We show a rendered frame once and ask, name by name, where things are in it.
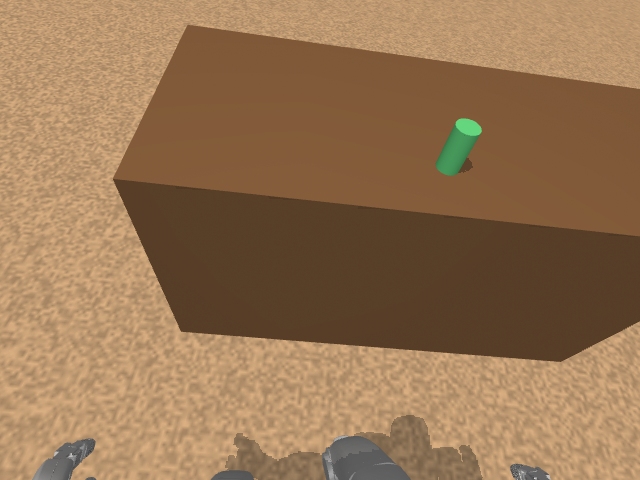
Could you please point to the can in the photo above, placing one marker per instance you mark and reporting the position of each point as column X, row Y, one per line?
column 458, row 146

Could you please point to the right robot hand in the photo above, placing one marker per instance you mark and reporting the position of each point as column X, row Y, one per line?
column 524, row 472

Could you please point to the left robot hand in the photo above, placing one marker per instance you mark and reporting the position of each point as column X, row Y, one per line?
column 65, row 460

